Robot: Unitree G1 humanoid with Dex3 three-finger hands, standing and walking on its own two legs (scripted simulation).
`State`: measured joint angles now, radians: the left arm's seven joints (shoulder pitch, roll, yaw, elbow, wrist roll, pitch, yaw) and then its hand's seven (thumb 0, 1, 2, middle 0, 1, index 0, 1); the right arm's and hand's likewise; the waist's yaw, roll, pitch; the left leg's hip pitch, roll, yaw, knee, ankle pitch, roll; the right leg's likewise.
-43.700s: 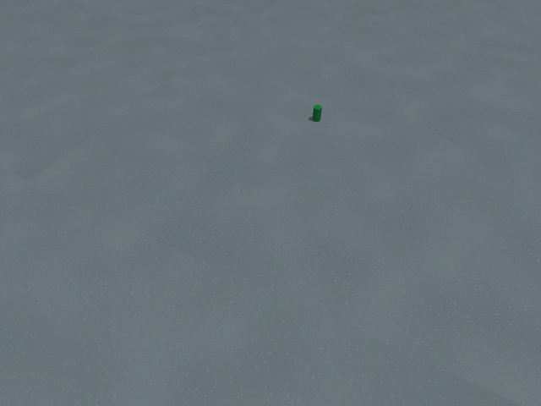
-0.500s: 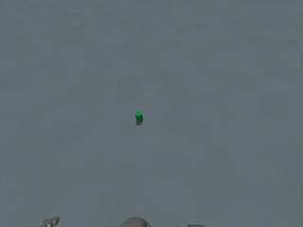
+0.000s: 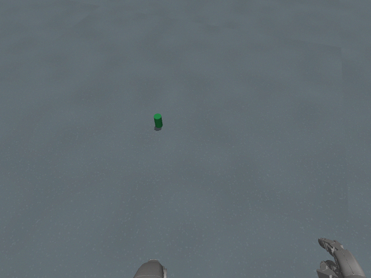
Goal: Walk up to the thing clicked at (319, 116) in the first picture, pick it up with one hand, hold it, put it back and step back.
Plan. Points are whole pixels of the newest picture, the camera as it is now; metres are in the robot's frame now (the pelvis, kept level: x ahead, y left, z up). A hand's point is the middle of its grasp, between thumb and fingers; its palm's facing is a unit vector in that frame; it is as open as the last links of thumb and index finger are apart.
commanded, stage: step back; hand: left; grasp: from above
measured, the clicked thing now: (158, 120) +1.12 +0.24 -0.70
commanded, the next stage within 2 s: stand in 0.92 s
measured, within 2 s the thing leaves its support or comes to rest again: neither
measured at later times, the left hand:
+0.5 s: hand out of the picture +0.03 +0.28 -0.12, palm faces +0.04 -0.91 -0.40, open 7.4 cm
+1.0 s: hand out of the picture +0.08 +0.28 -0.13, palm faces +0.13 -0.91 -0.38, open 7.4 cm
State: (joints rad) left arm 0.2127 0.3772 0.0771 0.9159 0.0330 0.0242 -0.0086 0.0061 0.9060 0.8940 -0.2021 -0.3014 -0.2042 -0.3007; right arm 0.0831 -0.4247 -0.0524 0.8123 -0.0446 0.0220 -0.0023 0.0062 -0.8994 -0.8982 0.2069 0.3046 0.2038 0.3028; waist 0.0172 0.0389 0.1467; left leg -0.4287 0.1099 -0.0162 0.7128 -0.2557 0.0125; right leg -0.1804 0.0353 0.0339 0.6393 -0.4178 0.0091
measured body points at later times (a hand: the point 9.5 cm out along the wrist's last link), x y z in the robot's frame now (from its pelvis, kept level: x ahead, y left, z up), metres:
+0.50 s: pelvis -0.03 +0.00 +0.02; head -0.01 +0.00 +0.47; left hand +0.03 +0.33 -0.10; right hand +0.04 -0.31 -0.11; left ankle -0.02 +0.13 -0.71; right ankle -0.01 -0.12 -0.69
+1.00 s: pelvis +0.02 +0.01 +0.01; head +0.05 +0.01 +0.46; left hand +0.07 +0.33 -0.11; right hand +0.13 -0.29 -0.12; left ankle +0.03 +0.14 -0.72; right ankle +0.03 -0.13 -0.71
